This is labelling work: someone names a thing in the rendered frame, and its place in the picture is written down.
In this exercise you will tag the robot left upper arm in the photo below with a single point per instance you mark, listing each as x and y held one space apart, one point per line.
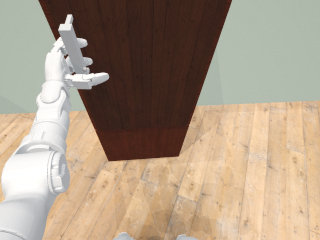
31 183

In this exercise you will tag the left robot forearm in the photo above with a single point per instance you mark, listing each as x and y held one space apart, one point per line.
51 124

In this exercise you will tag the handle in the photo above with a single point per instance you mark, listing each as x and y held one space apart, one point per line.
72 47

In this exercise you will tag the robot left hand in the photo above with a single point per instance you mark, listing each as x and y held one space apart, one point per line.
56 68

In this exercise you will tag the cupboard door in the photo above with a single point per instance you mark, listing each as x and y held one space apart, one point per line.
154 51

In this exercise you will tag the left robot shin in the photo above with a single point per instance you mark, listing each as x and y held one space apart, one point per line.
123 234

